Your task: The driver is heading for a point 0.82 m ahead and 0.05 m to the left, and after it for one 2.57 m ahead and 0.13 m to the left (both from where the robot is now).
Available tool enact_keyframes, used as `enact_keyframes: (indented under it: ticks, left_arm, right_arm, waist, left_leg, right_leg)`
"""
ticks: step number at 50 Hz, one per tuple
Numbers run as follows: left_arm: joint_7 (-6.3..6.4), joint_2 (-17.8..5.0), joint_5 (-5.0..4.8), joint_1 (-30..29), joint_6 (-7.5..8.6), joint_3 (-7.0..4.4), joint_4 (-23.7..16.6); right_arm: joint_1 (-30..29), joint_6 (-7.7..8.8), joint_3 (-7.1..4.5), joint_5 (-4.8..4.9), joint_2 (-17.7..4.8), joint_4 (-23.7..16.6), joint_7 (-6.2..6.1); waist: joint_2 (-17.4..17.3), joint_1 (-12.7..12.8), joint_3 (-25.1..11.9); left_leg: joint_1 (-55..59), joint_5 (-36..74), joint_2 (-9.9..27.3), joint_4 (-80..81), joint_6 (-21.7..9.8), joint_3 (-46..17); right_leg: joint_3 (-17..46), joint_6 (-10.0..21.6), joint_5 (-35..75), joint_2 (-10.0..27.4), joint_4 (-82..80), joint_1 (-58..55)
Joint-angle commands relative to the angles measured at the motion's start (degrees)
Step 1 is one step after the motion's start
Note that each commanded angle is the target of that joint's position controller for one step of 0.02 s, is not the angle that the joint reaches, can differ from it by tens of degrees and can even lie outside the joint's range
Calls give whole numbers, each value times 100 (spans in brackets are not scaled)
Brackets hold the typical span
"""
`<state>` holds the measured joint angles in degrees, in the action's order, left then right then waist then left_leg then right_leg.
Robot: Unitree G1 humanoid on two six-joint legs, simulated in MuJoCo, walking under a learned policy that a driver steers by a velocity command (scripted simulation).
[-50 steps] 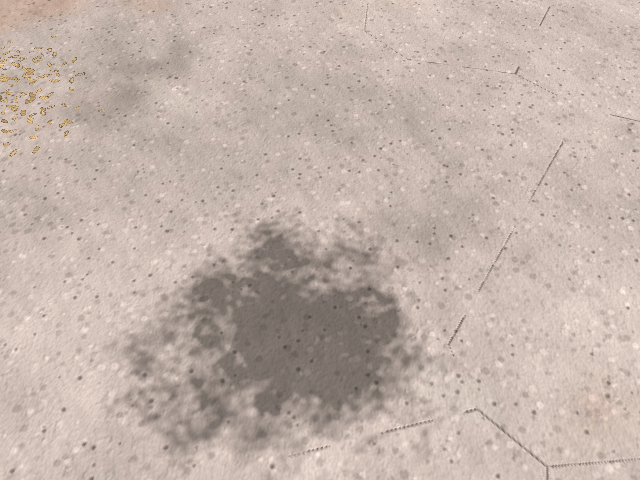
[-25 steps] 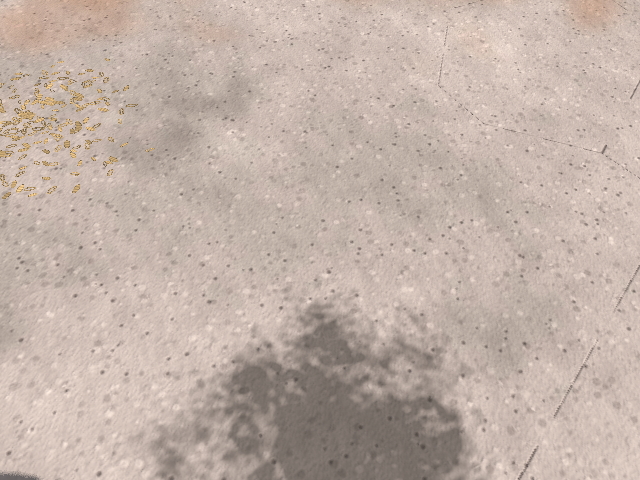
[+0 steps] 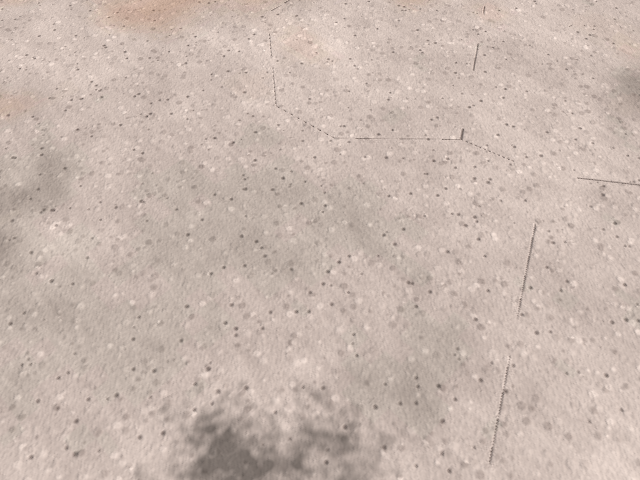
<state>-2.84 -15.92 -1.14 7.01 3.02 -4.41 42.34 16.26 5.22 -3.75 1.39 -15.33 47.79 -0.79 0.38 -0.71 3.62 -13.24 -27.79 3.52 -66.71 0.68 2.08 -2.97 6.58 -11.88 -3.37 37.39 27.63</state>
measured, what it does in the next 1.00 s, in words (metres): walks ahead: left foot, then right foot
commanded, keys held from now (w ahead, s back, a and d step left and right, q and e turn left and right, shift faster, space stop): w+e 0.12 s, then w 0.20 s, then w+q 0.60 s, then q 0.08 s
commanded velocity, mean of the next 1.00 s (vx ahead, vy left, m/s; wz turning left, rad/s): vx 0.49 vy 0.00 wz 0.07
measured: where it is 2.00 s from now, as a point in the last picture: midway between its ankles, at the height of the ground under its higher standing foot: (315, 357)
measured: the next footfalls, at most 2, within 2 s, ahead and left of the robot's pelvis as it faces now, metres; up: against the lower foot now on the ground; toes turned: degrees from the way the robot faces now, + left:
left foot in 0.44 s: +0.44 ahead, +0.10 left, +0.00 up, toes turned -9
right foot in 0.94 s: +0.69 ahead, -0.10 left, +0.00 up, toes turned +10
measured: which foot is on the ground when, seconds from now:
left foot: up 0.00-0.42, down 0.44-0.94, up 0.96-1.00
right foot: down 0.00-0.46, up 0.48-0.92, down 0.94-1.00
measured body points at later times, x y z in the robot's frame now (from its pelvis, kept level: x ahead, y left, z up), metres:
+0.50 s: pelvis +0.30 +0.04 +0.01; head +0.32 +0.04 +0.46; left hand +0.38 +0.31 -0.12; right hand +0.45 -0.24 -0.08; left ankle +0.40 +0.11 -0.72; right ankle +0.11 -0.06 -0.66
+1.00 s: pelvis +0.56 -0.01 +0.01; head +0.59 -0.01 +0.46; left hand +0.77 +0.26 -0.05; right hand +0.63 -0.29 -0.11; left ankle +0.41 +0.10 -0.66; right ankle +0.65 -0.11 -0.72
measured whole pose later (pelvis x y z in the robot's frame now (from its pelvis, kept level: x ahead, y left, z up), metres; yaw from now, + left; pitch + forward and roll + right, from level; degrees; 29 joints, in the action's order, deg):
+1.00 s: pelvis +0.56 -0.01 +0.01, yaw +8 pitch +3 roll -1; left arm -0.5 -14.7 0.7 3.0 6.7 -2.7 36.9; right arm 22.1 1.7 -3.5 1.4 -16.6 43.5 -1.2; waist -1.6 -4.0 -0.1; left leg -15.5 -30.6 -5.5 -55.4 -1.3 -10.5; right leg 1.2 1.4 -8.2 -2.5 29.2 23.9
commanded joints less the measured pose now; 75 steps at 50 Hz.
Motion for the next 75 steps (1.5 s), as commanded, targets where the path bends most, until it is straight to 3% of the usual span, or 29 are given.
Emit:
enact_keyframes:
  ticks: [1,3,6,11,16,19,21,22,23,24,25,27,31,37,42,46,47,48,49,50,52,56,65,68,69,70,71,72,75]
  left_arm:
    - [48,-759,-23,868,118,-209,-182]
    - [93,-520,58,467,125,-126,-369]
    - [188,-727,34,632,165,-180,-363]
    - [314,-691,4,1102,120,-135,-180]
    - [316,-788,0,1508,95,-130,22]
    - [353,-892,42,1473,43,-162,83]
    - [362,-880,66,1251,10,-144,45]
    - [372,-751,123,1172,11,-71,-42]
    - [366,-399,164,1776,93,39,-133]
    - [322,-353,111,1895,195,98,-127]
    - [266,-771,4,1354,291,23,-260]
    - [226,-697,68,513,388,42,-464]
    - [285,-486,228,698,301,24,-502]
    - [297,-237,178,-488,298,125,-784]
    - [185,-412,83,-1080,422,61,-965]
    - [236,-797,117,92,518,-152,-727]
    - [306,-1189,225,984,507,-254,-672]
    - [293,-1509,298,1255,405,-320,-508]
    - [278,-970,176,1130,355,-223,-595]
    - [297,-615,166,868,314,-117,-682]
    - [271,-423,181,379,232,-28,-657]
    - [300,-674,212,90,194,-99,-433]
    - [321,-1030,-11,259,-13,-148,46]
    - [220,-743,-101,334,28,3,249]
    - [177,-494,87,520,97,123,229]
    - [115,-99,268,1107,121,296,278]
    - [128,-328,114,949,17,256,306]
    - [161,-736,-11,582,-68,146,186]
    - [368,-951,12,702,-399,-35,312]
  right_arm:
    - [-511,400,-99,-10,-687,-780,1]
    - [-311,251,-183,-161,-767,-740,-22]
    - [-425,88,-144,-237,-553,-852,-33]
    - [-1386,105,5,-198,-271,-1061,51]
    - [-2034,218,-6,-106,-453,-1275,221]
    - [-1814,256,-37,-82,-577,-1274,290]
    - [-872,256,-160,-91,-796,-1019,276]
    - [18,247,-232,-146,-1018,-837,263]
    - [713,226,-347,-209,-1501,-768,267]
    - [926,177,-311,-48,-1295,-594,321]
    - [594,142,-203,36,-931,-682,303]
    - [12,48,-117,-99,-725,-851,277]
    - [-129,36,-92,-92,-704,-914,205]
    - [371,-74,-187,6,-959,-717,30]
    - [746,-213,-190,42,-929,-606,-27]
    - [397,-267,-144,-3,-728,-771,-32]
    - [305,-243,-37,-111,-423,-948,-26]
    - [1193,-201,59,6,-150,-1075,-39]
    - [1253,-221,-56,42,-767,-919,-64]
    - [684,-290,-157,4,-1057,-970,-73]
    - [277,-415,-219,-106,-987,-1108,-84]
    - [164,-610,-119,-21,-462,-1296,-29]
    - [-829,-552,-62,-122,-433,-1684,191]
    - [-420,-471,-114,-198,-545,-1479,133]
    - [-210,-461,-198,-297,-995,-1512,43]
    - [-312,-506,-125,-457,-1040,-1634,-45]
    - [-308,-520,-16,-395,-563,-1522,-15]
    - [-432,-510,-23,-336,-600,-1465,24]
    - [-945,-497,-162,-227,-979,-1390,-27]
  waist:
    - [-96,317,-978]
    - [65,-36,-767]
    - [87,-80,-639]
    - [409,358,-481]
    - [481,645,-228]
    - [619,483,-210]
    - [555,-35,-760]
    - [317,-430,-1478]
    - [-918,-341,-2308]
    - [-1887,-329,-2438]
    - [-1200,-408,-1579]
    - [-117,-232,-511]
    - [-441,142,-554]
    - [-498,-236,-400]
    - [-577,-376,-390]
    - [-707,333,-979]
    - [-64,705,-1742]
    - [1788,267,-2321]
    - [1277,312,-2014]
    - [689,419,-1384]
    - [232,160,-823]
    - [723,-53,-583]
    - [487,199,-833]
    - [295,-90,-950]
    - [-185,-64,-1394]
    - [-1133,192,-1945]
    - [-1249,-39,-2190]
    - [-1062,-113,-1773]
    - [-852,87,-1088]
  left_leg:
    - [-3098,641,182,-739,-193,-739]
    - [-2331,1024,404,-161,-97,-749]
    - [-2218,1429,334,548,155,-561]
    - [-2053,3217,68,2716,230,-374]
    - [-2160,3262,-91,3611,-14,-397]
    - [-2166,2563,-142,3790,-335,-296]
    - [-844,2521,-475,4018,-662,3]
    - [593,2877,-38,3818,-997,-528]
    - [2712,2642,1143,3868,-1845,-2697]
    - [3449,1428,1672,4830,-2292,-4682]
    - [2946,521,1537,5004,-1978,-4396]
    - [1350,1289,1064,5225,-1673,-3135]
    - [431,2832,568,5481,-1656,-2293]
    - [-41,2849,202,5398,-1355,-1781]
    - [473,2471,377,4874,-1236,-2417]
    - [241,2941,58,3573,-869,-2472]
    - [-549,2165,-372,1904,-593,-1920]
    - [-2447,-782,-1077,293,-225,-1245]
    - [-2988,-811,-577,-517,-84,-1338]
    - [-3041,-401,-447,-787,43,-1253]
    - [-2747,29,-162,-540,211,-973]
    - [-2302,624,-9,348,337,-549]
    - [-1157,1760,-189,2839,-18,-295]
    - [324,3125,-322,4556,-358,-244]
    - [1434,5478,526,4300,-578,-997]
    - [2421,7217,1819,3808,-1457,-2040]
    - [2072,6423,1959,3992,-1927,-2224]
    - [1756,5628,1682,4211,-1820,-2014]
    - [579,4454,1498,4635,-1522,-1415]
  right_leg:
    - [3082,1192,548,1680,-2091,-3159]
    - [2446,1067,1283,1340,-2310,-2102]
    - [1965,1079,2076,1134,-2439,-1548]
    - [1357,644,1768,805,-2389,-1528]
    - [1851,621,1245,1288,-2102,-2252]
    - [1906,479,2050,1602,-1808,-2921]
    - [1453,266,3974,1276,-757,-2951]
    - [1165,93,3759,1007,478,-2360]
    - [756,-334,1629,197,2590,-444]
    - [891,-532,-1833,-235,3675,1055]
    - [1167,-459,-1642,183,4008,1732]
    - [920,-422,-873,585,3345,1636]
    - [726,-708,-438,773,2117,870]
    - [638,-979,1337,440,-75,404]
    - [774,-884,1245,201,-931,56]
    - [860,-377,890,504,-1408,-1953]
    - [1795,32,1239,1558,-1233,-3417]
    - [4084,1045,1556,2848,-1401,-4929]
    - [4321,1047,1452,2933,-1472,-4602]
    - [3283,825,2311,2655,-1418,-3934]
    - [1980,575,3698,2125,-1482,-2752]
    - [944,633,3773,1834,-2097,-1836]
    - [269,502,3174,1847,-1818,-2087]
    - [306,36,2394,1453,-1034,-1790]
    - [106,-371,1233,1083,-433,-1253]
    - [78,-805,-1691,741,369,-357]
    - [532,-999,-2817,791,876,-259]
    - [539,-1055,-2823,770,1239,-21]
    - [546,-1183,-2220,729,2225,15]
Velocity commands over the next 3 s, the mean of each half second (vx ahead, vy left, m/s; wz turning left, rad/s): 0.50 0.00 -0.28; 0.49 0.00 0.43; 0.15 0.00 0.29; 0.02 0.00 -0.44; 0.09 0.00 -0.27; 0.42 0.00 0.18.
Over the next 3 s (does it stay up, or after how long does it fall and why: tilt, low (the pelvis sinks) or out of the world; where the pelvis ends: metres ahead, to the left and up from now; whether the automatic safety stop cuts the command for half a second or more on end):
stays up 0.91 -0.05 0.02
